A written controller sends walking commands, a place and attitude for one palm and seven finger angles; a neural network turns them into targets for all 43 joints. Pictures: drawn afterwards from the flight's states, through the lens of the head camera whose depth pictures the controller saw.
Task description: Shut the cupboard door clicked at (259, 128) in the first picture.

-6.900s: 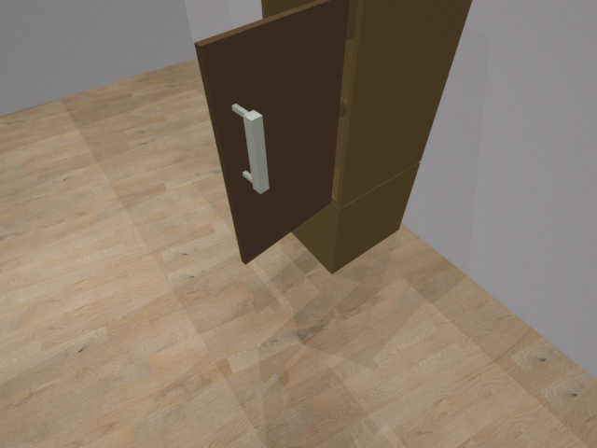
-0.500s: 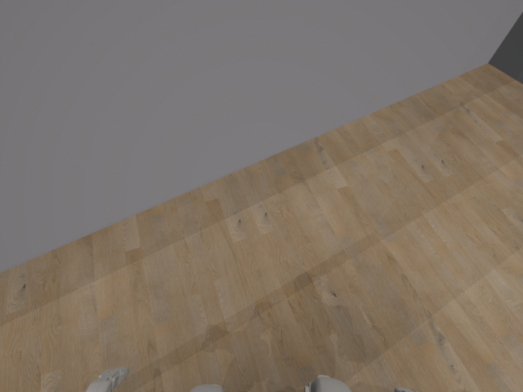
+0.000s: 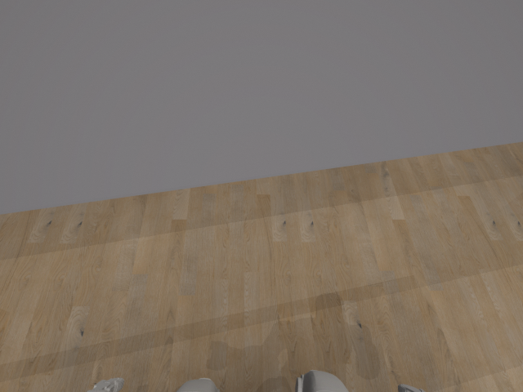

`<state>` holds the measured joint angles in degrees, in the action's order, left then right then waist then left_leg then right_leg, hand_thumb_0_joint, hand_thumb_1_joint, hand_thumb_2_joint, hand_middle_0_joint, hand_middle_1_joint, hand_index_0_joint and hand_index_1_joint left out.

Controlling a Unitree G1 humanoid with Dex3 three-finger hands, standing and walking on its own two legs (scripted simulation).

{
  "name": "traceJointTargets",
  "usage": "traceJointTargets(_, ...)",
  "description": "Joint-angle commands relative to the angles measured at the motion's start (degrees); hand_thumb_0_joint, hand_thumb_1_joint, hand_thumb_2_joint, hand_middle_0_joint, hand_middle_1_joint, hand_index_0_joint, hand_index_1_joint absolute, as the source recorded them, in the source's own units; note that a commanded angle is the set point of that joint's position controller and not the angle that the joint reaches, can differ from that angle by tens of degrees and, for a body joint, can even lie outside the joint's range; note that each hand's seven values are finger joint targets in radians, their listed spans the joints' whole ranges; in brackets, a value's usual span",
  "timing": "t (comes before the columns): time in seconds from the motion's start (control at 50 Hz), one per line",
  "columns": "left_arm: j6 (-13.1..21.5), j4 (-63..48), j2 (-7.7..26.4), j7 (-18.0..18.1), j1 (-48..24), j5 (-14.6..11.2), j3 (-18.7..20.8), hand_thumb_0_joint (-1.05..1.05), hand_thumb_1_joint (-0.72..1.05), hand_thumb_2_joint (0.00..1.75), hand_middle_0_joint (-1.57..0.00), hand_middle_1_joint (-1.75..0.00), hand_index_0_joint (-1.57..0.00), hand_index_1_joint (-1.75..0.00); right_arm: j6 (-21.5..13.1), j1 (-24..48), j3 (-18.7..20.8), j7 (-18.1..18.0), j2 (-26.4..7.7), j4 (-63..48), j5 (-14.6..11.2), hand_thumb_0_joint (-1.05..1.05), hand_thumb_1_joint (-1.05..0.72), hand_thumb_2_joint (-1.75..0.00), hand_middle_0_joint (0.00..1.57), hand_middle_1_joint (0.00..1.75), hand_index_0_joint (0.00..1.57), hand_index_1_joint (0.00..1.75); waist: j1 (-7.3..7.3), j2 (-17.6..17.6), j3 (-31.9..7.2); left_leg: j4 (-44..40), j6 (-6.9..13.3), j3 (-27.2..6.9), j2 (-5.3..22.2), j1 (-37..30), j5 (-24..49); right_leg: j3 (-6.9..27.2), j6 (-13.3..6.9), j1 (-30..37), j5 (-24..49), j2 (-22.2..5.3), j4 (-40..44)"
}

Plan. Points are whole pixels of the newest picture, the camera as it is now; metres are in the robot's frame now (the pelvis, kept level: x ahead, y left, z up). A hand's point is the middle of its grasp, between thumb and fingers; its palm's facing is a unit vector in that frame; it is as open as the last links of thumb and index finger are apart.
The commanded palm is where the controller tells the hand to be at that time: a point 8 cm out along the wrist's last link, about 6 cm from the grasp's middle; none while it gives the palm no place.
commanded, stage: walk to a spot facing it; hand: left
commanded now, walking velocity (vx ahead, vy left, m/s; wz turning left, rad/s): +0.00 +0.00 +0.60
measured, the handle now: out of the picture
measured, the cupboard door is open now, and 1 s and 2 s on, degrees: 97 97 97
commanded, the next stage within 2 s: none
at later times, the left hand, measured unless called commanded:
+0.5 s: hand out of the picture +0.00 +0.16 -0.16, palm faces +0.34 -0.91 -0.23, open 7.4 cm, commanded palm none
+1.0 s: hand out of the picture -0.02 +0.13 -0.14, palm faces +0.62 -0.75 -0.26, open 7.4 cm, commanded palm none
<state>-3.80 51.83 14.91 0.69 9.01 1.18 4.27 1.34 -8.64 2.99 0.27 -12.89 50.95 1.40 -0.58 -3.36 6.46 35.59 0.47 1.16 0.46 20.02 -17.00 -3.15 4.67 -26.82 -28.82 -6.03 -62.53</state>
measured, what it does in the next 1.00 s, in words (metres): steps on the spot, turning left: right foot, then left foot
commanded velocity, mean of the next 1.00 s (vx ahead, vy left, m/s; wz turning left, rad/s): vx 0.10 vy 0.00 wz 0.60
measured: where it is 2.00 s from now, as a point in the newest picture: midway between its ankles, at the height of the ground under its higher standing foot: (185, 338)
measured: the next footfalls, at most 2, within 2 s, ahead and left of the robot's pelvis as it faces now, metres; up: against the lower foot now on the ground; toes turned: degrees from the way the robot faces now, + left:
right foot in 0.20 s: +0.06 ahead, -0.16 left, +0.00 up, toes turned +4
left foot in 0.54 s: +0.00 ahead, +0.09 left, +0.00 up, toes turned +25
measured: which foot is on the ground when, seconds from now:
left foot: down 0.00-0.20, up 0.22-0.52, down 0.54-0.82, up 0.84-1.00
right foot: up 0.00-0.18, down 0.20-0.54, up 0.56-0.80, down 0.82-1.00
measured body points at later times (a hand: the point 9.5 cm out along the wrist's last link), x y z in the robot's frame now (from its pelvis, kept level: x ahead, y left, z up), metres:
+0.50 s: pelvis +0.01 -0.04 +0.01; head +0.06 -0.02 +0.46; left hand -0.01 +0.21 -0.14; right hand +0.20 -0.26 -0.13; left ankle -0.03 +0.07 -0.71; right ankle +0.03 -0.16 -0.73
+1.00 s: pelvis +0.07 -0.05 +0.02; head +0.11 -0.03 +0.46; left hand -0.05 +0.17 -0.12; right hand +0.29 -0.21 -0.13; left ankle -0.02 +0.06 -0.64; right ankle +0.10 -0.17 -0.73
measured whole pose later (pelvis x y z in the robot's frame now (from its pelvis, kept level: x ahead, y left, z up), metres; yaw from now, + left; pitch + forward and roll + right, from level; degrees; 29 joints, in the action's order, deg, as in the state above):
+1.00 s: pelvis +0.07 -0.05 +0.02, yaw +39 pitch +1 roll +2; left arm 1.7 53.1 11.5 0.1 15.5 1.7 3.2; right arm 3.6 -9.1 4.5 2.6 -14.2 53.7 1.6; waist -0.6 -0.1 4.3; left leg 62.0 -3.0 1.9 2.5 31.5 -19.6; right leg -10.5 0.7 -8.4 -17.4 -5.9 -25.0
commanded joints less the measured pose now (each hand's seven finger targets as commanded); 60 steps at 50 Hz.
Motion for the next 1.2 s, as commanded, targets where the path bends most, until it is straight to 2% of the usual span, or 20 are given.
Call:
traceJointTargets(0.0,2.0,-5.7,3.4,-0.4,-1.2,-0.5,0.6,0.0,0.9,0.9,-0.2,-0.3,-0.2,-0.3,-0.5,-2.2,3.2,-1.1,-12.2,-2.9,0.1,0.0,-0.9,-0.9,0.2,0.3,0.2,0.3,-0.88,12.5,-10.3,-14.2,7.9,-14.3,12.8,-10.2,23.3,2.7,-0.1,-2.0,3.0,1.2,3.5)
traceJointTargets(0.14,3.1,-4.4,4.8,0.0,6.8,-0.6,1.2,0.0,0.9,0.9,-0.2,-0.3,-0.2,-0.3,0.8,2.7,3.9,-0.4,-11.7,-4.6,-0.3,0.0,-0.9,-0.9,0.2,0.3,0.2,0.3,2.99,9.9,-9.4,-8.9,4.1,-16.7,7.3,4.3,8.7,0.7,-1.5,21.3,13.7,4.4,35.7)
traceJointTargets(0.18,3.9,-5.2,13.6,0.8,8.2,0.9,2.7,0.0,0.9,0.9,-0.2,-0.3,-0.2,-0.3,0.8,3.4,3.1,0.5,-6.1,-7.0,-0.9,0.0,-0.9,-0.9,0.2,0.3,0.2,0.3,4.69,-14.6,-8.0,16.3,-3.2,-2.3,-5.0,16.1,-16.5,25.4,-11.3,23.8,11.1,-20.6,50.6)
traceJointTargets(0.2,4.1,-5.7,11.9,1.1,6.2,0.4,2.2,0.0,0.9,0.9,-0.2,-0.3,-0.2,-0.3,1.2,2.9,3.7,0.6,-8.5,-6.3,-0.3,0.0,-0.9,-0.9,0.2,0.3,0.2,0.3,3.3,-11.8,-7.6,28.1,-2.4,-5.2,-1.2,14.4,-16.5,23.9,-14.1,17.4,11.0,-22.0,49.9)
traceJointTargets(0.28,4.3,-6.9,6.2,1.1,-0.5,0.3,0.5,0.0,0.9,0.9,-0.2,-0.3,-0.2,-0.3,2.1,1.7,3.0,1.7,-5.5,-3.5,-0.6,0.0,-0.9,-0.9,0.2,0.3,0.2,0.3,-0.67,-8.7,-5.7,30.7,-4.2,-1.4,1.4,11.8,-8.0,4.5,-11.1,16.1,30.0,-12.3,44.4)
traceJointTargets(0.38,4.5,-3.8,9.0,1.1,6.9,0.6,1.5,0.0,0.9,0.9,-0.2,-0.3,-0.2,-0.3,1.3,6.7,1.6,2.0,-3.2,-4.5,-1.0,0.0,-0.9,-0.9,0.2,0.3,0.2,0.3,3.49,-7.9,-8.5,10.4,-4.2,3.8,0.2,6.5,-10.0,1.3,-11.4,25.0,45.5,-14.3,38.6)
traceJointTargets(0.46,4.2,-3.4,10.1,0.6,6.0,0.0,2.2,0.0,0.9,0.9,-0.2,-0.3,-0.2,-0.3,0.6,2.1,1.6,1.6,-5.1,-3.6,-0.8,0.0,-0.9,-0.9,0.2,0.3,0.2,0.3,0.84,-7.0,-10.7,-5.9,-2.8,5.3,-0.6,-4.8,0.9,-3.1,-7.6,21.5,42.6,-13.8,31.1)
traceJointTargets(0.48,3.9,-3.9,9.1,0.4,5.2,-0.3,2.1,0.0,0.9,0.9,-0.2,-0.3,-0.2,-0.3,0.2,-0.7,2.3,1.6,-7.6,-3.1,-0.6,0.0,-0.9,-0.9,0.2,0.3,0.2,0.3,-0.99,-1.9,-11.9,-11.7,-1.4,1.7,2.2,-13.1,8.9,-5.3,-4.9,14.8,36.1,-12.5,24.1)
traceJointTargets(0.5,3.4,-5.9,5.5,-0.1,5.2,-0.8,1.6,0.0,0.9,0.9,-0.2,-0.3,-0.2,-0.3,-0.2,-4.6,4.0,1.1,-14.3,-2.9,0.0,0.0,-0.9,-0.9,0.2,0.3,0.2,0.3,-3.12,15.3,-14.4,-12.7,6.1,-18.2,16.8,-23.2,27.5,-8.2,-0.1,-0.6,10.3,-4.8,11.4)
traceJointTargets(0.52,3.1,-8.5,3.9,0.0,0.7,-0.4,0.3,0.0,0.9,0.9,-0.2,-0.3,-0.2,-0.3,0.2,-8.6,4.8,0.5,-17.8,-1.8,-0.1,0.0,-0.9,-0.9,0.2,0.3,0.2,0.3,-5.29,18.8,-13.3,-14.3,13.6,-25.9,25.2,-22.1,37.9,-3.2,0.4,-7.8,-10.6,-1.2,2.0)
traceJointTargets(0.62,1.8,-5.2,4.2,-0.4,0.5,-0.2,1.0,0.0,0.9,0.9,-0.2,-0.3,-0.2,-0.3,-0.2,0.7,3.1,-1.0,-12.2,-3.7,0.2,0.0,-0.9,-0.9,0.2,0.3,0.2,0.3,-0.32,13.5,-8.4,-15.3,8.2,-14.7,13.3,-8.9,20.3,2.8,-0.1,-3.7,3.4,-0.1,0.1)
traceJointTargets(0.76,3.4,-3.4,4.1,-1.4,8.1,-0.1,1.3,0.0,0.9,0.9,-0.2,-0.3,-0.2,-0.3,0.6,3.8,3.7,-0.3,-12.5,-4.3,0.2,0.0,-0.9,-0.9,0.2,0.3,0.2,0.3,3.02,11.0,-8.3,-12.4,5.1,-16.8,7.8,5.3,-11.9,-2.4,-1.0,20.5,8.4,5.6,31.0)
traceJointTargets(0.78,4.1,-2.6,7.5,-1.2,12.5,0.5,2.3,0.0,0.9,0.9,-0.2,-0.3,-0.2,-0.3,0.5,5.1,3.5,-0.1,-10.2,-5.0,-0.3,0.0,-0.9,-0.9,0.2,0.3,0.2,0.3,5.69,2.9,-8.3,-3.2,2.2,-12.4,2.2,13.9,-17.2,3.5,-2.4,29.0,1.9,0.6,40.6)
traceJointTargets(0.8,4.6,-2.3,12.9,-0.5,15.9,1.4,3.5,0.0,0.9,0.9,-0.2,-0.3,-0.2,-0.3,0.1,6.2,2.3,0.4,-4.9,-7.0,-0.7,0.0,-0.9,-0.9,0.2,0.3,0.2,0.3,8.07,-15.8,-7.4,15.7,-1.9,-2.3,-4.9,26.3,-20.3,26.6,-8.6,33.7,-13.4,-17.3,52.6)
traceJointTargets(0.84,5.2,-3.9,11.3,0.1,10.1,0.2,2.5,0.0,0.9,0.9,-0.2,-0.3,-0.2,-0.3,0.0,8.6,2.9,1.3,-7.6,-7.7,0.2,0.0,-0.9,-0.9,0.2,0.3,0.2,0.3,4.43,-11.7,-1.9,34.5,-1.5,-6.5,1.6,24.0,-12.0,30.8,-12.2,18.0,-15.5,-21.1,56.6)
traceJointTargets(0.92,7.3,-3.2,5.5,0.0,5.6,0.2,0.9,0.0,0.9,0.9,-0.2,-0.3,-0.2,-0.3,0.2,5.8,2.2,2.9,-4.6,-4.4,0.1,0.0,-0.9,-0.9,0.2,0.3,0.2,0.3,1.06,-6.1,-2.9,28.5,-3.6,-1.0,4.6,19.5,-1.3,4.2,-9.2,21.6,15.5,-13.5,51.5)
traceJointTargets(1.06,7.8,2.5,7.4,-0.4,14.3,0.5,1.3,0.0,0.9,0.9,-0.2,-0.3,-0.2,-0.3,-1.2,12.0,0.2,3.8,-1.7,-5.4,-0.2,0.0,-0.9,-0.9,0.2,0.3,0.2,0.3,4.88,-6.7,-4.7,6.0,-1.9,6.2,2.3,14.1,-1.5,-5.2,-8.6,31.8,38.5,-15.5,45.2)
traceJointTargets(1.14,7.6,2.2,9.0,-0.9,10.7,-0.1,2.0,0.0,0.9,0.9,-0.2,-0.3,-0.2,-0.3,-2.5,-0.6,1.1,2.5,-4.7,-2.2,0.4,0.0,-0.9,-0.9,0.2,0.3,0.2,0.3,-2.6,-4.7,-10.8,-5.2,1.4,11.9,-3.5,-9.2,0.9,-12.4,-5.8,24.4,51.3,-13.4,26.7)
traceJointTargets(1.16,7.6,1.2,7.3,-1.4,9.7,-0.3,1.6,0.0,0.9,0.9,-0.2,-0.3,-0.2,-0.3,-2.8,-9.4,2.5,1.7,-9.4,0.1,0.6,0.0,-0.9,-0.9,0.2,0.3,0.2,0.3,-7.22,1.6,-15.9,-7.4,4.2,4.3,2.0,-26.0,2.0,-12.9,-3.5,12.0,41.7,-11.8,11.8)
traceJointTargets(1.18,7.5,-2.6,3.1,-2.4,6.9,-0.8,0.7,0.0,0.9,0.9,-0.2,-0.3,-0.2,-0.3,-3.2,-17.1,4.6,1.1,-17.3,1.2,1.1,0.0,-0.9,-0.9,0.2,0.3,0.2,0.3,-10.13,18.7,-19.1,-11.9,12.1,-25.9,21.2,-37.3,6.4,-11.2,0.4,-9.9,-0.4,-1.8,-7.1)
